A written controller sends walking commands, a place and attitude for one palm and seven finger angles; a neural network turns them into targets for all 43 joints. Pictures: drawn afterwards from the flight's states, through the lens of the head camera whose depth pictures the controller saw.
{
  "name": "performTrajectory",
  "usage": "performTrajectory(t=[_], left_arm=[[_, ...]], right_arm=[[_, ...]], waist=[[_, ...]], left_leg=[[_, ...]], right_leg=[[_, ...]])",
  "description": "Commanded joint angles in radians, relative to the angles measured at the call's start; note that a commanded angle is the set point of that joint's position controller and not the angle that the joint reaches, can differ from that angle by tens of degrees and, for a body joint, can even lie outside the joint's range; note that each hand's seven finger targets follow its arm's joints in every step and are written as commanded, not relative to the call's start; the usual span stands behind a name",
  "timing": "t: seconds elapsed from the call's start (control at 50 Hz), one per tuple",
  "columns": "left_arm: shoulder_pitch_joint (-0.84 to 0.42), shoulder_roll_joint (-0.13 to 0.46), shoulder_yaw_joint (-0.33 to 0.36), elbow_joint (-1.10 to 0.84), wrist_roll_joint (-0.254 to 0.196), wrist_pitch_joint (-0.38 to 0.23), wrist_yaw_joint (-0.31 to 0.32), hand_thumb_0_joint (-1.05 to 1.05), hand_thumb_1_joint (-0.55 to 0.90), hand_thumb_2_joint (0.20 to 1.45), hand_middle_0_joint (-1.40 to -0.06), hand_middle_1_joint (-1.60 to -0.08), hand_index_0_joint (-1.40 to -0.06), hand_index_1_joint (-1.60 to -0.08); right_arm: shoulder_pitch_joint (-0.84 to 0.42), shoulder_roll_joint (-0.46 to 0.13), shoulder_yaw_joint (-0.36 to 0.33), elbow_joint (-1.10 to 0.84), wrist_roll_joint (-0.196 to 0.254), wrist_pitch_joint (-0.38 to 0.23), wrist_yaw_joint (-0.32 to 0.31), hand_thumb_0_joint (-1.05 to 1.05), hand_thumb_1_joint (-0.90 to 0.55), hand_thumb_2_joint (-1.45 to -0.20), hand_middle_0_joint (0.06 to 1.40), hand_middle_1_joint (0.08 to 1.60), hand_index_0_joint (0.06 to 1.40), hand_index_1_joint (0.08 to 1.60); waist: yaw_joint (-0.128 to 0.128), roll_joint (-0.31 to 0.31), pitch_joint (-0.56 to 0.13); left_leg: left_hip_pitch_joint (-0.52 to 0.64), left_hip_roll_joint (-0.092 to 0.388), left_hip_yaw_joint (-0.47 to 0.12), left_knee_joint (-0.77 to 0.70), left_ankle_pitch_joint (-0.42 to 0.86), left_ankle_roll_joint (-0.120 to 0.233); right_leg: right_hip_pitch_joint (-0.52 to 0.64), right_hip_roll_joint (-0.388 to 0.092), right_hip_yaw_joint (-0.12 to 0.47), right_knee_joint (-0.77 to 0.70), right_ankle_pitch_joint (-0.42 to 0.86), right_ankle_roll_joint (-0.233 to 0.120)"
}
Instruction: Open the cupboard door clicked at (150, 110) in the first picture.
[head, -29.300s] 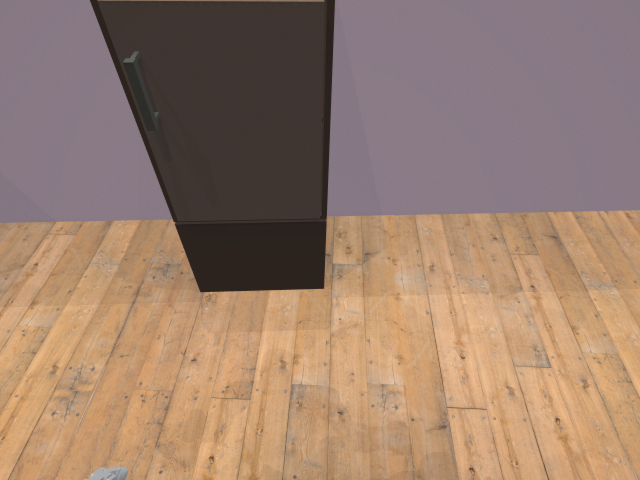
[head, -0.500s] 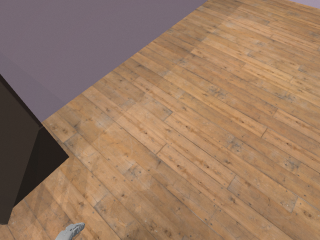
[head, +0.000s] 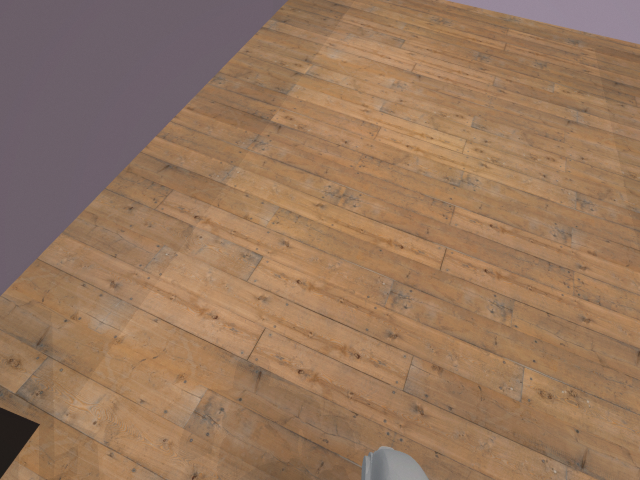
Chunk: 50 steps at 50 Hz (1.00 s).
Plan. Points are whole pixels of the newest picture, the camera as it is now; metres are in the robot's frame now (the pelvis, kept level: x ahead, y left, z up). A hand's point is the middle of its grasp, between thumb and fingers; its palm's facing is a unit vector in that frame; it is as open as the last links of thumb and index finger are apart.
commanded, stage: walk to a spot facing it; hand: left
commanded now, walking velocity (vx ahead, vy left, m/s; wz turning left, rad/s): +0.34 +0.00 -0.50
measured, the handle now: out of the picture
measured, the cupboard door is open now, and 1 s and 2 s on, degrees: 41 41 41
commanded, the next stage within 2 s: turn to face it in 0.90 s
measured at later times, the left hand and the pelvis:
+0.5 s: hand (265, 346) +0.33 +0.11 -0.17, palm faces -0.19 -0.96 -0.20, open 7.1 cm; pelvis +0.22 -0.07 +0.00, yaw -12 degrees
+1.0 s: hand (325, 223) +0.62 +0.02 -0.17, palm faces -0.41 -0.90 -0.18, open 7.4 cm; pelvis +0.46 -0.11 -0.01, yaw -24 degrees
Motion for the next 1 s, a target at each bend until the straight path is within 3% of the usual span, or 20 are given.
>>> performTrajectory(t=[0.0, 0.06, 0.14, 0.18, 0.2, 0.22, 0.24, 0.26, 0.34, 0.5, 0.54, 0.58, 0.6, 0.62, 0.64, 0.7, 0.78, 0.92, 0.96, 0.98], left_arm=[[-0.147, -0.020, -0.019, -0.123, -0.006, -0.026, -0.007, 0.000, 0.900, 0.900, -0.200, -0.300, -0.200, -0.300], [-0.236, -0.021, -0.023, -0.142, -0.007, -0.025, -0.005, 0.000, 0.900, 0.900, -0.200, -0.300, -0.200, -0.300], [-0.210, 0.008, -0.018, -0.133, -0.009, -0.033, 0.004, 0.000, 0.900, 0.900, -0.200, -0.300, -0.200, -0.300], [0.058, 0.063, 0.001, -0.053, -0.005, -0.052, 0.018, 0.000, 0.900, 0.900, -0.200, -0.300, -0.200, -0.300], [0.239, 0.176, 0.035, -0.003, -0.001, -0.063, 0.034, 0.000, 0.900, 0.900, -0.200, -0.300, -0.200, -0.300], [0.317, 0.265, 0.053, 0.017, -0.023, -0.062, 0.047, 0.000, 0.900, 0.900, -0.200, -0.300, -0.200, -0.300], [0.252, 0.275, 0.052, 0.003, -0.036, -0.057, 0.059, 0.000, 0.900, 0.900, -0.200, -0.300, -0.200, -0.300], [0.155, 0.212, 0.035, -0.025, -0.036, -0.056, 0.065, 0.000, 0.900, 0.900, -0.200, -0.300, -0.200, -0.300], [-0.014, 0.091, 0.002, -0.057, -0.018, -0.081, 0.068, 0.000, 0.900, 0.900, -0.200, -0.300, -0.200, -0.300], [0.092, 0.098, 0.008, 0.021, -0.021, -0.105, 0.056, 0.000, 0.900, 0.900, -0.200, -0.300, -0.200, -0.300], [0.107, 0.099, 0.006, 0.036, -0.026, -0.103, 0.059, 0.000, 0.900, 0.900, -0.200, -0.300, -0.200, -0.300], [0.099, 0.083, 0.003, 0.036, -0.028, -0.100, 0.062, 0.000, 0.900, 0.900, -0.200, -0.300, -0.200, -0.300], [0.111, 0.055, 0.000, 0.017, -0.033, -0.098, 0.057, 0.000, 0.900, 0.900, -0.200, -0.300, -0.200, -0.300], [0.132, 0.014, -0.016, -0.002, -0.036, -0.103, 0.049, 0.000, 0.900, 0.900, -0.200, -0.300, -0.200, -0.300], [0.064, 0.041, -0.012, -0.019, -0.021, -0.103, 0.053, 0.000, 0.900, 0.900, -0.200, -0.300, -0.200, -0.300], [0.010, 0.020, -0.006, -0.011, -0.010, -0.087, 0.033, 0.000, 0.900, 0.900, -0.200, -0.300, -0.200, -0.300], [0.026, -0.026, -0.017, -0.012, -0.010, -0.055, 0.020, 0.000, 0.900, 0.900, -0.200, -0.300, -0.200, -0.300], [-0.080, -0.015, -0.005, -0.059, -0.006, -0.042, 0.010, 0.000, 0.900, 0.900, -0.200, -0.300, -0.200, -0.300], [0.000, 0.012, 0.003, -0.043, -0.008, -0.049, 0.012, 0.000, 0.900, 0.900, -0.200, -0.300, -0.200, -0.300], [0.150, 0.055, 0.013, 0.003, -0.005, -0.061, 0.020, 0.000, 0.900, 0.900, -0.200, -0.300, -0.200, -0.300]], right_arm=[[0.151, -0.160, -0.043, 0.010, -0.001, -0.011, -0.007, 0.000, -0.900, -0.900, 0.200, 0.300, 0.200, 0.300], [0.186, -0.152, -0.037, 0.034, -0.008, -0.003, -0.005, 0.000, -0.900, -0.900, 0.200, 0.300, 0.200, 0.300], [0.190, -0.170, -0.037, 0.059, -0.011, 0.006, -0.004, 0.000, -0.900, -0.900, 0.200, 0.300, 0.200, 0.300], [0.130, -0.185, -0.037, 0.049, 0.003, 0.010, 0.000, 0.000, -0.900, -0.900, 0.200, 0.300, 0.200, 0.300], [0.109, -0.141, -0.029, 0.024, 0.023, 0.005, 0.012, 0.000, -0.900, -0.900, 0.200, 0.300, 0.200, 0.300], [0.078, -0.093, -0.026, -0.023, 0.036, 0.004, 0.007, 0.000, -0.900, -0.900, 0.200, 0.300, 0.200, 0.300], [0.009, -0.127, -0.038, -0.027, 0.031, 0.010, 0.006, 0.000, -0.900, -0.900, 0.200, 0.300, 0.200, 0.300], [-0.034, -0.118, -0.045, -0.031, 0.026, 0.011, 0.006, 0.000, -0.900, -0.900, 0.200, 0.300, 0.200, 0.300], [0.084, -0.062, -0.040, 0.042, 0.001, 0.053, 0.016, 0.000, -0.900, -0.900, 0.200, 0.300, 0.200, 0.300], [-0.132, -0.059, -0.046, -0.037, 0.006, 0.026, 0.040, 0.000, -0.900, -0.900, 0.200, 0.300, 0.200, 0.300], [-0.149, -0.075, -0.048, -0.037, 0.004, 0.016, 0.039, 0.000, -0.900, -0.900, 0.200, 0.300, 0.200, 0.300], [-0.034, -0.126, -0.060, 0.004, 0.000, 0.003, 0.027, 0.000, -0.900, -0.900, 0.200, 0.300, 0.200, 0.300], [0.112, -0.213, -0.081, 0.039, -0.013, -0.003, 0.016, 0.000, -0.900, -0.900, 0.200, 0.300, 0.200, 0.300], [0.231, -0.302, -0.096, 0.058, -0.023, 0.004, 0.010, 0.000, -0.900, -0.900, 0.200, 0.300, 0.200, 0.300], [0.211, -0.279, -0.088, 0.055, -0.017, 0.016, 0.007, 0.000, -0.900, -0.900, 0.200, 0.300, 0.200, 0.300], [0.048, -0.149, -0.056, 0.018, -0.010, -0.002, 0.003, 0.000, -0.900, -0.900, 0.200, 0.300, 0.200, 0.300], [0.031, -0.153, -0.055, 0.032, -0.002, -0.013, 0.001, 0.000, -0.900, -0.900, 0.200, 0.300, 0.200, 0.300], [0.051, -0.172, -0.064, 0.040, -0.006, 0.015, 0.006, 0.000, -0.900, -0.900, 0.200, 0.300, 0.200, 0.300], [0.036, -0.188, -0.062, 0.037, -0.003, 0.021, 0.004, 0.000, -0.900, -0.900, 0.200, 0.300, 0.200, 0.300], [0.015, -0.182, -0.058, 0.031, 0.004, 0.022, 0.007, 0.000, -0.900, -0.900, 0.200, 0.300, 0.200, 0.300]], waist=[[-0.060, 0.162, -0.025], [-0.084, 0.176, 0.032], [-0.046, 0.170, 0.000], [0.089, 0.121, -0.127], [0.168, -0.075, -0.256], [0.164, -0.241, -0.316], [0.146, -0.133, -0.233], [0.094, -0.097, -0.133], [-0.057, -0.073, -0.055], [-0.008, -0.052, -0.032], [-0.014, -0.056, -0.035], [-0.078, 0.045, -0.080], [-0.136, 0.194, -0.171], [-0.159, 0.359, -0.252], [-0.161, 0.246, -0.195], [-0.075, 0.178, -0.007], [-0.036, 0.179, -0.055], [-0.045, 0.189, 0.009], [0.010, 0.148, -0.039], [0.082, 0.064, -0.105]], left_leg=[[0.144, 0.243, -0.086, -0.199, 0.314, 0.080], [0.120, 0.252, -0.042, -0.205, 0.335, 0.080], [0.145, 0.270, 0.010, -0.086, 0.611, 0.067], [0.014, 0.214, 0.063, 0.256, 0.747, 0.019], [-0.263, 0.125, 0.096, 0.568, 0.421, -0.022], [-0.523, -0.026, 0.011, 0.901, -0.346, -0.065], [-0.593, 0.028, -0.150, 0.992, -0.296, -0.046], [-0.598, 0.066, -0.183, 0.982, -0.176, -0.047], [-0.361, 0.090, -0.154, 0.663, -0.041, -0.069], [-0.336, 0.019, -0.129, 0.263, 0.074, -0.059], [-0.255, -0.006, -0.107, 0.163, 0.103, -0.050], [0.029, -0.014, -0.128, 0.040, 0.127, -0.021], [0.265, 0.161, -0.362, -0.001, 0.073, 0.062], [0.401, 0.401, -0.650, -0.122, 0.019, 0.177], [0.298, 0.427, -0.708, -0.172, -0.097, 0.206], [0.038, 0.317, -0.443, -0.234, -0.043, 0.122], [0.049, 0.241, -0.151, -0.214, 0.259, 0.094], [0.012, 0.241, -0.035, -0.150, 0.200, 0.075], [0.015, 0.224, 0.007, 0.024, 0.369, 0.049], [-0.081, 0.167, 0.046, 0.246, 0.441, 0.015]], right_leg=[[-0.106, -0.030, -0.022, -0.198, 0.069, -0.001], [-0.038, -0.008, -0.067, -0.349, 0.068, -0.018], [0.145, 0.051, -0.111, -0.455, 0.003, -0.069], [0.550, 0.099, -0.119, -0.564, 0.036, -0.119], [0.875, -0.108, 0.140, -0.623, -0.022, -0.185], [0.977, -0.381, 0.607, -0.785, 0.121, -0.297], [0.840, -0.386, 0.596, -0.846, 0.023, -0.313], [0.687, -0.331, 0.515, -0.867, -0.009, -0.279], [0.341, -0.175, 0.181, -0.923, 0.077, -0.202], [0.453, -0.150, 0.205, -0.895, 0.149, -0.201], [0.476, -0.141, 0.196, -0.847, 0.212, -0.177], [0.358, -0.079, 0.154, -0.642, 0.302, -0.132], [0.168, 0.010, 0.083, -0.400, 0.171, -0.083], [-0.006, 0.117, -0.020, -0.057, -0.277, -0.049], [-0.075, 0.075, 0.064, 0.105, -0.301, -0.058], [-0.111, -0.037, 0.084, 0.147, -0.070, -0.034], [0.012, -0.047, 0.010, -0.155, -0.026, -0.008], [0.146, 0.004, -0.094, -0.441, 0.045, -0.016], [0.305, 0.049, -0.129, -0.522, 0.035, -0.042], [0.535, 0.058, -0.093, -0.587, 0.074, -0.073]])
